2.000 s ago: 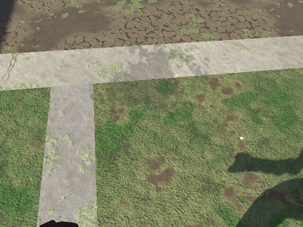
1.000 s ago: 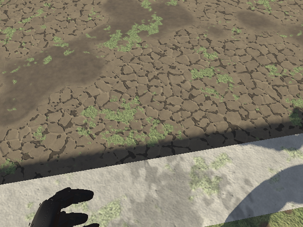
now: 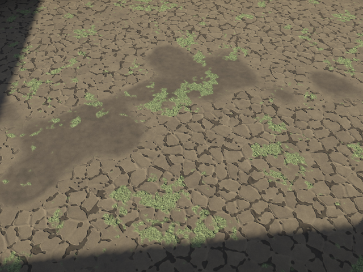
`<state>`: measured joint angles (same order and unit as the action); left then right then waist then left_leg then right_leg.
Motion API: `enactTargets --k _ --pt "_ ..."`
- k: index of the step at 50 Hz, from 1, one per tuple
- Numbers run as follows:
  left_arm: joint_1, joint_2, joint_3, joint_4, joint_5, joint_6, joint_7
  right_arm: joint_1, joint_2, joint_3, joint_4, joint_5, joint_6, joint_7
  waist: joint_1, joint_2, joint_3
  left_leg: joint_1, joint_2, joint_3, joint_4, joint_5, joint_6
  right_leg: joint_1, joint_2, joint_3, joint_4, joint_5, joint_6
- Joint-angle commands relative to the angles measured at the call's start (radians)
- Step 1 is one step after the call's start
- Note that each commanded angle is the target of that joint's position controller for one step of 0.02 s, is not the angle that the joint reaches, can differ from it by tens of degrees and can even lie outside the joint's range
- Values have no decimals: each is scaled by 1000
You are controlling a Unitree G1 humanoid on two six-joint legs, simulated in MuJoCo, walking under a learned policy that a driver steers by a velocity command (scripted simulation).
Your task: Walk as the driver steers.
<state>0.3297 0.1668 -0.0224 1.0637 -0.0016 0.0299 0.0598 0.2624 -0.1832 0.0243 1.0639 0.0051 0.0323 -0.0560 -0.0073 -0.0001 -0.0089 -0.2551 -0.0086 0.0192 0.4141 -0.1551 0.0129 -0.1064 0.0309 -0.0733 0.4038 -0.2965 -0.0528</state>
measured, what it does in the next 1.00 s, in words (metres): stands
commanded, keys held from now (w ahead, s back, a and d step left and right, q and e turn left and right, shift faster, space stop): shift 0.98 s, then w+shift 0.02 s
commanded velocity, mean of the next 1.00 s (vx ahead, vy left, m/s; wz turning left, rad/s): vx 0.00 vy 0.00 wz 0.00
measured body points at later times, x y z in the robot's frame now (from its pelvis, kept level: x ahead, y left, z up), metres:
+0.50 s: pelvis +0.00 -0.02 +0.00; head +0.00 -0.02 +0.45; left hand -0.04 +0.20 -0.16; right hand -0.01 -0.23 -0.16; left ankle +0.04 +0.11 -0.74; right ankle -0.05 -0.08 -0.74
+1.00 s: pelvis +0.01 -0.02 +0.00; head +0.01 -0.02 +0.45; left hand -0.06 +0.19 -0.16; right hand -0.02 -0.23 -0.16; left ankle +0.04 +0.11 -0.74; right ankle -0.05 -0.08 -0.74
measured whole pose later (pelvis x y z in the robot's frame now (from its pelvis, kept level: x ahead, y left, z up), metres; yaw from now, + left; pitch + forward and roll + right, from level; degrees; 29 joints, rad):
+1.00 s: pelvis +0.01 -0.02 +0.00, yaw +0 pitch +1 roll +0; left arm 0.43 0.12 -0.03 1.13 0.00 0.01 0.06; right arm 0.31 -0.12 0.04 1.16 0.01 0.03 -0.06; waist 0.00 0.00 -0.02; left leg -0.26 0.03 0.00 0.42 -0.17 -0.02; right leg -0.09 0.07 -0.08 0.36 -0.29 -0.08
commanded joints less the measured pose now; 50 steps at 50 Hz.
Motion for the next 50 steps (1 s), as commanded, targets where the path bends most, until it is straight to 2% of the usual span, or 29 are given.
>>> enactTargets --k 1,22,49,50 --pt "80 80 10 0 1 -6 3 41 -79 -11 -7 0 -3 -3 1 -5 47 49 95 -103 -46 124 29 -86 -126 120 -102 179 2" --pt "149 44 -1 47 4 -17 4 77 -35 3 64 -1 0 -4 5 -6 71 30 97 -89 -39 91 6 -86 -126 130 -138 203 -4" --pt "212 22 -2 68 4 -23 5 123 -5 10 97 0 -3 -6 9 -4 82 19 100 -80 -23 93 0 -83 -123 124 -129 251 0" --pt "229 17 -5 70 7 -24 5 127 3 12 98 1 0 -7 20 -17 51 29 86 -69 -19 10 2 -72 -119 139 -169 81 -9"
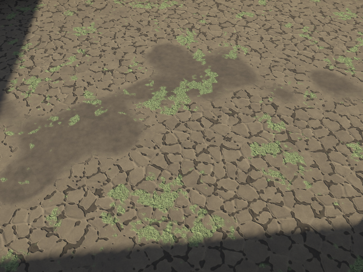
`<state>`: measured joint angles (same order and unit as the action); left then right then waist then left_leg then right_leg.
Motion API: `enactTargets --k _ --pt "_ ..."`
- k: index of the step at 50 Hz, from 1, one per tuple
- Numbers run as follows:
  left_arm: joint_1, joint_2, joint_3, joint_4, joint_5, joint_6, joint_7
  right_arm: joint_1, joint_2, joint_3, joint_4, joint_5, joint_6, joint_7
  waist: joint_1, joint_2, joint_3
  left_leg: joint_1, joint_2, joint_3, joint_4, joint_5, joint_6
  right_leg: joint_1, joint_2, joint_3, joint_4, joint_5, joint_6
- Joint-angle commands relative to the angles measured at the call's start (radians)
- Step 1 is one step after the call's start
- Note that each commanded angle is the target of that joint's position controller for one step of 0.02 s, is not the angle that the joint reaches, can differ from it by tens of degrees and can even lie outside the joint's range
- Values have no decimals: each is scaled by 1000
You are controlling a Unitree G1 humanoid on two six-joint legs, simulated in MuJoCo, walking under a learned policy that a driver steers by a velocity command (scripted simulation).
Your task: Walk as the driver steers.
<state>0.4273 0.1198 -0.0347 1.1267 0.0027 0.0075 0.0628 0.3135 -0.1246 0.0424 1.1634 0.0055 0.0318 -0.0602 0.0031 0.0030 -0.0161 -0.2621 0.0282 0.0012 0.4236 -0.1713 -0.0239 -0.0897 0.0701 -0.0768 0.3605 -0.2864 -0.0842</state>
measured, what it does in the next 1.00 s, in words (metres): walks ahead: left foot, then right foot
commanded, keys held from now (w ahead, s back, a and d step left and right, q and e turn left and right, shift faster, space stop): w+shift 1.00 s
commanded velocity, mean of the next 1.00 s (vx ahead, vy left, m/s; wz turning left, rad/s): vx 0.78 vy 0.00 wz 0.00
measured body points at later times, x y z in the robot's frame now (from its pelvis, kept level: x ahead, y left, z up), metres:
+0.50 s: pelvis +0.14 +0.08 -0.02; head +0.16 +0.10 +0.43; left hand +0.17 +0.34 -0.17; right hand +0.28 -0.16 -0.14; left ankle +0.20 +0.16 -0.74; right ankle +0.05 -0.07 -0.64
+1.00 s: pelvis +0.19 +0.08 -0.02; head +0.20 +0.08 +0.43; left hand +0.42 +0.27 -0.09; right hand +0.43 -0.12 -0.07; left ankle +0.21 +0.17 -0.74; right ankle +0.25 -0.01 -0.74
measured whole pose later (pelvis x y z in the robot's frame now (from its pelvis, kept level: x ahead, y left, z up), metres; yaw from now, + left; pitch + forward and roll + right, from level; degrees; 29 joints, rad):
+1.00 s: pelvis +0.19 +0.08 -0.02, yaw +0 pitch -2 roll +0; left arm 0.01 0.16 -0.05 0.59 0.00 0.04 0.01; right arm 0.00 -0.16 0.03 0.57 -0.02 0.03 0.00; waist 0.00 -0.01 0.06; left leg -0.28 -0.03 0.04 0.64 -0.33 0.04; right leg -0.35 0.06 0.01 0.63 -0.25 -0.05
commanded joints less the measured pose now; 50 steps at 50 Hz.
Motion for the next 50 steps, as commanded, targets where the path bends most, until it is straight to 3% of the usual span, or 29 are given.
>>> enactTargets --k 1,2,3,6,9,15,16,18,19,20,21,22,23,24,26,28,30,31,33,34,38,39,40,41,42,43,45,47,50 --pt "164 124 32 8 1 7 1 50 -82 -18 -23 1 4 -4 34 -67 68 -47 -12 11 80 -169 53 -51 -156 189 -154 -210 -20" --pt "180 170 53 -4 2 16 -1 -47 -118 -33 -72 -9 10 -1 72 -110 135 -227 -57 72 195 -291 61 -21 -225 292 -209 -460 -78" --pt "143 167 58 -30 1 20 -3 -180 -114 -35 -147 -27 15 5 91 -125 238 -386 -15 70 290 -251 60 -50 -329 384 -254 -493 -125" --pt "160 148 70 -49 26 -7 -8 -226 -100 -45 -224 -30 -12 26 65 -46 216 -599 56 -8 449 -156 73 68 -409 433 -231 -282 -192" --pt "123 140 75 -91 17 -44 -7 -237 -118 -63 -266 -11 -33 50 37 -41 143 -574 51 -15 438 -50 72 97 -364 334 -201 -107 -182" --pt "101 175 82 -140 5 -67 -12 -351 -99 -60 -378 -15 -18 70 41 -107 133 -275 0 104 248 -2 96 -58 -301 138 -75 387 -138" --pt "100 201 87 -139 11 -69 -14 -321 -121 -69 -372 -23 -24 74 43 -98 110 -196 -35 118 237 -35 107 -50 -294 143 -51 515 -125" --pt "6 236 94 -164 -14 -72 -11 -49 -165 -96 -308 -20 -34 64 -93 -83 4 95 -74 103 163 8 137 -72 -250 74 227 815 -79" --pt "-48 252 97 -188 -27 -66 -12 143 -207 -120 -261 -27 -39 57 -187 -34 -89 335 -44 59 125 14 156 -201 -189 38 501 729 -43" --pt "-55 159 77 -231 -41 -67 -25 238 -309 -138 -273 -38 -52 47 -212 195 -184 505 216 -279 58 -66 201 -444 -51 28 939 119 3" --pt "-69 157 88 -278 -36 -71 -32 129 -321 -138 -290 -9 -40 58 -147 232 -220 446 301 -570 -61 -97 238 -609 76 241 1090 -140 -10" --pt "-125 202 98 -312 -22 -71 -31 -31 -284 -130 -340 -5 -25 60 -91 153 -97 290 314 -461 -54 -152 218 -656 2 254 1108 -68 -15" --pt "-146 189 95 -324 -15 -68 -32 -103 -229 -115 -368 -23 -28 64 -60 107 -47 156 289 -383 -50 -117 211 -628 -30 226 1097 -32 -8" --pt "-151 153 87 -331 -2 -53 -32 -142 -183 -97 -384 -36 -41 65 -21 81 -28 40 254 -315 -45 -67 190 -580 -51 236 1052 -14 5" --pt "-141 116 78 -354 3 -13 -32 -182 -141 -78 -418 -36 -74 70 26 106 -20 -103 201 -244 -14 53 169 -539 -54 250 984 22 54" --pt "-143 123 80 -388 8 14 -16 -155 -179 -79 -432 -24 -104 73 41 104 -12 -144 191 -226 -26 152 157 -539 -43 287 888 106 86" --pt "-271 158 86 -466 20 29 9 -194 -199 -72 -467 8 -115 67 45 56 30 -231 168 -106 -41 450 169 -457 -39 261 643 179 129" --pt "-279 144 77 -475 40 32 1 -198 -215 -66 -473 9 -113 69 52 84 -17 -197 157 -84 -18 622 153 -376 -37 207 583 214 124" --pt "-331 118 59 -521 40 39 -19 -209 -210 -54 -515 3 -93 66 42 96 -77 -147 143 -41 0 697 135 -276 -39 140 503 192 130" --pt "-311 114 51 -516 56 49 -24 -210 -209 -51 -519 -12 -79 65 37 130 -105 -137 137 -26 38 781 130 -217 -24 108 598 188 125" --pt "-387 118 24 -582 55 37 -23 -229 -183 -49 -568 -37 -24 42 7 74 -90 27 183 -71 97 748 144 -252 -77 120 464 -12 100" --pt "-366 109 17 -584 55 26 -24 -252 -181 -51 -579 -33 -11 35 22 50 -100 34 188 -74 136 768 153 -192 -83 108 388 8 86" --pt "-319 101 15 -576 44 8 -24 -263 -175 -51 -599 -22 -3 32 47 -37 -126 66 156 -67 219 692 148 -121 -112 118 167 235 49" --pt "-319 143 22 -564 51 -2 -29 -173 -156 -49 -606 -24 2 27 -31 -145 -196 -18 66 -45 299 523 120 52 -132 182 288 655 17" --pt "-381 183 37 -579 12 -4 -39 -170 -107 -32 -637 -40 2 33 -37 -256 -238 -157 -15 14 292 147 61 108 -182 290 294 728 -46" --pt "-411 184 36 -599 0 2 -49 -254 -111 -33 -654 -42 -3 36 9 -266 -192 -195 -52 37 301 -125 23 50 -231 367 214 705 -81" --pt "-493 167 23 -627 7 15 -51 -303 -109 -35 -670 -31 -15 52 -6 -197 -133 -126 -59 21 291 -180 -3 -75 -251 391 145 619 -77" --pt "-551 145 12 -648 -6 19 -51 -328 -75 -22 -683 -34 -18 59 -29 -109 -119 18 -28 29 189 -4 1 -177 -193 323 115 438 -6" --pt "-532 111 7 -649 -6 13 -58 -367 -82 -22 -672 -22 -20 62 -15 31 -148 106 12 -15 126 72 31 -154 -117 213 121 250 60"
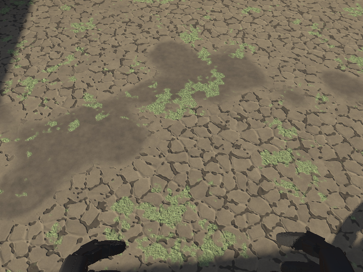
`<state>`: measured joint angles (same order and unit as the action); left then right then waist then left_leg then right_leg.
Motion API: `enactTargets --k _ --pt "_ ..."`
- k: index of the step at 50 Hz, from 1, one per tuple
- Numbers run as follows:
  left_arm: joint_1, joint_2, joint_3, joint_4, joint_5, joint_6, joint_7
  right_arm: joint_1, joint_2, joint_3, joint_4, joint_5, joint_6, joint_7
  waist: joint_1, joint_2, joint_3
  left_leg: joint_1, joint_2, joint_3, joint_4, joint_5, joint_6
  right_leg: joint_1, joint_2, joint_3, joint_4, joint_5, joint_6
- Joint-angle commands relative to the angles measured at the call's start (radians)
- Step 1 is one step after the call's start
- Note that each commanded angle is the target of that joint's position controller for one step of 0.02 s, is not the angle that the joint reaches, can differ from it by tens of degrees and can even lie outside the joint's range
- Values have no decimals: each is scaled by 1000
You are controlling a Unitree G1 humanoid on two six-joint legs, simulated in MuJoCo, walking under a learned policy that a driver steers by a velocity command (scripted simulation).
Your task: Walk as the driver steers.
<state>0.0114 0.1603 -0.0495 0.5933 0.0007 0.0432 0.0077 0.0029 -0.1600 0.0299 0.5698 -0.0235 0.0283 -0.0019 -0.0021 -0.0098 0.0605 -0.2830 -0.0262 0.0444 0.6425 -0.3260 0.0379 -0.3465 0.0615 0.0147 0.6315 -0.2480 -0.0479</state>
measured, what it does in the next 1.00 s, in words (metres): stands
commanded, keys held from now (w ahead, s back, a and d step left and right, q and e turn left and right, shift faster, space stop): w+shift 1.00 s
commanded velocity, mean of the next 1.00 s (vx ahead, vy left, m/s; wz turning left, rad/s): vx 1.00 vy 0.00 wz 0.00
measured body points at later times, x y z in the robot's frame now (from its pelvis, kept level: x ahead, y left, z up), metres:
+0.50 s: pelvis -0.04 +0.00 +0.01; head -0.04 +0.00 +0.46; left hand +0.21 +0.21 -0.03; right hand +0.20 -0.19 -0.04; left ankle +0.01 +0.10 -0.72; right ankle +0.06 -0.09 -0.72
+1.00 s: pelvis -0.03 -0.01 +0.01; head -0.04 -0.02 +0.46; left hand +0.22 +0.19 -0.02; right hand +0.21 -0.20 -0.04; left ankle +0.01 +0.10 -0.72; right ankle +0.06 -0.09 -0.72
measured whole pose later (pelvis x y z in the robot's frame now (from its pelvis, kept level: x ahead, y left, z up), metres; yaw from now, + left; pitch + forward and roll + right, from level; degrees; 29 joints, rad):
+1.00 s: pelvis -0.03 -0.01 +0.01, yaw +1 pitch -4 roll +0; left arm -0.01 0.21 -0.06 0.52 -0.02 0.02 -0.02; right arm 0.00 -0.17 0.05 0.54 0.00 0.03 0.04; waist -0.02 0.01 0.04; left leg -0.26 -0.02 0.02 0.55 -0.23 0.02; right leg -0.31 0.06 0.00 0.51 -0.15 -0.05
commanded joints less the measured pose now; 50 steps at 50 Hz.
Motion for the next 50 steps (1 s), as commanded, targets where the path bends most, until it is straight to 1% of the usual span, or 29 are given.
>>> enactTargets --k 1,3,6,7,8,10,14,15,16,20,21,22,24,26,29,30,31,33,35,37,38,39,40,42,44,46,47,48,50 --pt "-117 63 21 -117 -1 -24 -8 -72 -46 -7 -80 10 -15 4 -5 64 -209 121 75 -73 -117 209 -25 107 -99 110 -153 163 31" --pt "-126 60 19 -122 1 -23 -17 -104 -45 -3 -86 15 -9 8 2 78 -159 84 81 -94 -153 142 -26 104 -94 104 -165 106 40" --pt "-138 64 17 -130 1 -24 -25 -120 -45 0 -96 20 -7 14 4 53 -121 50 79 -107 -177 72 -33 90 -94 109 -181 53 48" --pt "-142 65 16 -132 1 -25 -26 -121 -45 1 -98 21 -8 15 4 41 -116 46 78 -108 -179 60 -35 85 -95 112 -187 36 50" --pt "-141 69 16 -132 -6 -31 -25 -122 -44 2 -106 18 -3 18 3 22 -111 49 78 -109 -182 43 -32 68 -95 109 -206 7 53" --pt "-154 69 14 -137 -8 -35 -26 -122 -44 2 -113 19 -1 21 -1 1 -106 47 76 -110 -180 30 -33 55 -98 114 -220 -21 56" --pt "-165 67 13 -146 -10 -37 -27 -120 -46 4 -124 18 -6 25 -3 -2 -117 35 78 -120 -189 -8 -32 52 -98 111 -224 -49 63" --pt "-153 103 23 -139 -10 -36 -23 -119 -61 1 -126 24 -10 28 -7 -7 -110 46 80 -138 -204 -30 -19 22 -104 120 -243 -82 63" --pt "-157 104 24 -140 -12 -36 -22 -120 -65 0 -127 25 -12 30 -7 -1 -109 47 85 -146 -211 -39 -15 19 -102 114 -242 -77 67" --pt "-154 86 19 -140 -9 -39 -22 -125 -76 -1 -134 24 -15 30 -2 43 -125 8 109 -185 -264 -108 -7 65 -80 76 -195 -26 78" --pt "-158 89 23 -141 -23 -43 -22 -151 -91 -7 -142 34 -14 31 -3 79 -137 -9 122 -210 -303 -169 -2 86 -69 67 -178 -25 76" --pt "-158 89 23 -140 -21 -44 -23 -163 -98 -9 -148 37 -11 32 2 88 -127 -33 131 -223 -324 -190 -2 100 -63 56 -162 -3 77" --pt "-148 89 22 -136 -13 -48 -24 -166 -97 -9 -151 40 -8 32 6 69 -128 -43 129 -221 -328 -185 -6 115 -64 54 -157 3 75" --pt "-142 95 21 -135 -10 -50 -25 -158 -91 -7 -152 41 -5 32 4 28 -133 -28 114 -195 -301 -154 -14 104 -76 75 -180 -37 68" --pt "-164 125 23 -150 -13 -49 -25 -135 -72 -3 -148 35 -4 35 -18 -62 -129 42 71 -128 -209 -55 -29 20 -116 149 -276 -163 56" --pt "-174 134 24 -157 -16 -47 -25 -122 -66 -1 -143 32 -5 36 -27 -84 -130 70 58 -106 -178 -21 -31 -9 -128 171 -308 -198 55" --pt "-182 141 26 -163 -19 -45 -24 -110 -64 0 -138 28 -7 37 -35 -91 -130 91 49 -91 -157 2 -31 -29 -134 183 -329 -218 55" --pt "-183 144 27 -172 -25 -40 -23 -95 -67 0 -129 23 -14 38 -41 -62 -137 104 50 -90 -150 -4 -24 -34 -132 178 -333 -214 62" --pt "-173 136 26 -175 -27 -37 -24 -105 -80 0 -129 22 -19 38 -30 10 -137 66 74 -130 -196 -74 -12 -1 -112 141 -287 -159 73" --pt "-155 119 24 -173 -23 -38 -28 -136 -99 -3 -137 27 -20 37 -7 93 -130 -7 109 -193 -273 -168 -2 60 -82 90 -209 -65 82" --pt "-146 113 22 -171 -18 -40 -30 -154 -106 -4 -143 31 -19 36 4 114 -124 -38 122 -216 -304 -196 0 85 -70 70 -179 -24 84" --pt "-139 110 22 -168 -13 -43 -31 -166 -109 -5 -148 34 -18 35 11 117 -121 -56 128 -228 -320 -206 -2 101 -65 59 -161 0 84" --pt "-135 110 22 -165 -9 -46 -31 -170 -108 -5 -151 37 -17 34 15 105 -123 -61 128 -228 -322 -201 -5 111 -65 57 -156 6 82" --pt "-134 111 21 -162 -6 -50 -31 -162 -101 -5 -151 41 -16 34 13 56 -134 -44 115 -205 -295 -165 -13 110 -77 73 -171 -21 74" --pt "-152 125 21 -167 -8 -51 -30 -145 -86 -3 -148 40 -14 36 -1 -22 -134 5 86 -155 -229 -88 -24 64 -104 121 -231 -103 62" --pt "-180 143 24 -179 -14 -48 -29 -115 -68 0 -138 34 -15 37 -24 -98 -133 72 50 -96 -149 12 -34 -1 -136 177 -311 -196 52" --pt "-191 148 25 -185 -18 -45 -28 -101 -65 0 -132 29 -16 38 -33 -108 -132 93 42 -79 -130 40 -34 -21 -144 191 -334 -217 51" --pt "-194 148 26 -188 -23 -42 -27 -92 -65 0 -125 24 -19 38 -37 -97 -135 106 41 -73 -123 49 -31 -25 -144 193 -341 -219 52" --pt "-187 143 26 -188 -27 -39 -26 -86 -67 0 -116 21 -25 37 -35 -51 -149 113 50 -84 -133 33 -22 -5 -134 172 -322 -186 59"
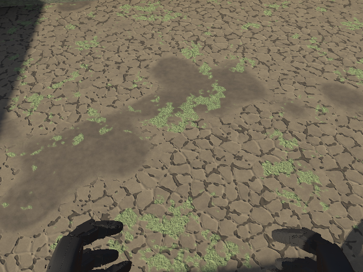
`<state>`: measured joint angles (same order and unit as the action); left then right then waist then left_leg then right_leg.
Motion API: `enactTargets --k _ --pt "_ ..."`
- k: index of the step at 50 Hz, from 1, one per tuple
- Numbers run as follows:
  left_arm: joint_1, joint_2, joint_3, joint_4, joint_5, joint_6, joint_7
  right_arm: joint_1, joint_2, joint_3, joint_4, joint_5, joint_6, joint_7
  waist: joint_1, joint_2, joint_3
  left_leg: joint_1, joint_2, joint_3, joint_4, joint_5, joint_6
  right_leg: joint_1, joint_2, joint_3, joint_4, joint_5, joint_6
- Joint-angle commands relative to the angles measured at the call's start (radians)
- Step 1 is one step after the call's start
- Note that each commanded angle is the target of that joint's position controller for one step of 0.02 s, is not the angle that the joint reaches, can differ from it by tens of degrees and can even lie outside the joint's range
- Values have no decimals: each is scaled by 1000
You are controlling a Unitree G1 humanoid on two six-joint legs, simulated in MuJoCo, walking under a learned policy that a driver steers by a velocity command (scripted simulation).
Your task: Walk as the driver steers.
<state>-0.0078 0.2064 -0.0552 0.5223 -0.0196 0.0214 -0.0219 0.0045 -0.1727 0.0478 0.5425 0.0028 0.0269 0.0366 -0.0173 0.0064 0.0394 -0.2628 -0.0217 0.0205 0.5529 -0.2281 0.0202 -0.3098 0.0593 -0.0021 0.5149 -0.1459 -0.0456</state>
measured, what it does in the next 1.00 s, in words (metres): stands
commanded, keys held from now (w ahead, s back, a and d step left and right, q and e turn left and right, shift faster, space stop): w+shift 1.00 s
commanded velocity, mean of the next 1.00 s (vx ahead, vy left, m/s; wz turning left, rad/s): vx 1.00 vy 0.00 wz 0.00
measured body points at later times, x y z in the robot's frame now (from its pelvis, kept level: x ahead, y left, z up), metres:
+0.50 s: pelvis +0.03 +0.01 +0.00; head +0.02 +0.01 +0.45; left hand +0.27 +0.19 -0.04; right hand +0.26 -0.17 -0.05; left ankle +0.05 +0.11 -0.73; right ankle +0.09 -0.08 -0.73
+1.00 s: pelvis +0.04 +0.02 +0.00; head +0.03 +0.02 +0.45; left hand +0.29 +0.20 -0.05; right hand +0.29 -0.16 -0.05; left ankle +0.05 +0.11 -0.73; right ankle +0.09 -0.08 -0.73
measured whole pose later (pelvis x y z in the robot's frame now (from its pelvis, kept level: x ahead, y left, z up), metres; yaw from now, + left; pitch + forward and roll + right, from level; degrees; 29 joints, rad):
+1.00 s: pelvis +0.04 +0.02 +0.00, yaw +0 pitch -4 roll +0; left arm -0.01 0.14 -0.06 0.57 0.01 0.03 -0.02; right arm 0.02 -0.13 0.06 0.54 -0.01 0.03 0.02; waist 0.00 0.01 0.04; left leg -0.20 -0.04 0.02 0.59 -0.32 0.04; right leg -0.26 0.04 0.01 0.58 -0.25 -0.03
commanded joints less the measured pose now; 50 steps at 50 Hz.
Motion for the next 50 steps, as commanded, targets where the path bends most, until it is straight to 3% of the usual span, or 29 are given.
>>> enactTargets --k 1,2,3,4,8,11,12,17,23,31,33,50 --pt "-163 93 33 -117 -7 -16 3 -92 -57 -18 -87 -5 -25 -2 -15 -39 -131 83 54 -74 -60 -87 1 -26 -123 172 -185 -262 61" --pt "-158 87 33 -116 -7 -16 1 -103 -62 -19 -88 -4 -26 -2 -7 -6 -128 62 66 -96 -85 -118 6 -6 -111 152 -158 -228 65" --pt "-137 80 28 -111 11 -13 0 -94 -59 -14 -86 -9 -26 -3 8 -3 -115 43 68 -104 -86 -113 5 3 -109 134 -143 -187 70" --pt "-130 77 28 -108 14 -12 -1 -98 -58 -14 -87 -8 -27 -5 12 6 -116 35 71 -112 -95 -118 5 13 -105 126 -129 -173 71" --pt "-125 70 27 -101 15 -17 0 -108 -68 -16 -93 -4 -27 -7 20 29 -119 15 86 -137 -124 -143 7 41 -91 103 -88 -123 72" --pt "-127 67 26 -94 16 -20 2 -101 -66 -17 -93 -3 -25 -9 17 4 -118 26 82 -130 -113 -118 4 40 -93 105 -88 -117 66" --pt "-139 32 16 -100 17 -22 -1 -98 -52 -14 -92 -9 -22 -11 20 0 -128 17 78 -110 -95 -96 -9 71 -91 98 -72 -93 66" --pt "-135 44 18 -96 15 -21 -1 -87 -44 -13 -96 -12 -19 -12 13 -32 -117 36 62 -84 -60 -51 -18 39 -106 128 -97 -135 55" --pt "-127 26 19 -90 19 -16 1 -95 -41 -11 -92 -8 -31 -18 18 9 -120 25 70 -99 -72 -46 -18 69 -95 112 -51 -79 55" --pt "-129 11 20 -81 21 -16 3 -106 -31 -10 -97 -6 -27 -19 20 -2 -113 26 70 -103 -77 -36 -17 75 -91 106 -33 -58 54" --pt "-134 -6 12 -77 29 -14 3 -111 -22 -8 -101 -8 -22 -16 18 -7 -116 27 71 -107 -80 -42 -16 82 -88 102 -34 -54 55" --pt "-140 -14 13 -61 30 -13 5 -117 -14 -5 -112 -8 -20 -22 13 2 -122 32 71 -109 -79 4 -15 109 -86 100 -11 -8 52"
Keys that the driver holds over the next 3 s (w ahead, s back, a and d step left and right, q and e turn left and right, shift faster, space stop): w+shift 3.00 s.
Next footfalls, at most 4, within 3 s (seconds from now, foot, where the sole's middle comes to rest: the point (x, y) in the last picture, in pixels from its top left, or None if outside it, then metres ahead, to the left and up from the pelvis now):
none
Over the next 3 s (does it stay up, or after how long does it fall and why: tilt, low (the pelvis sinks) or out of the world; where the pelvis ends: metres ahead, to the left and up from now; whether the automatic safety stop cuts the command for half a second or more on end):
stays up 0.07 0.02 0.00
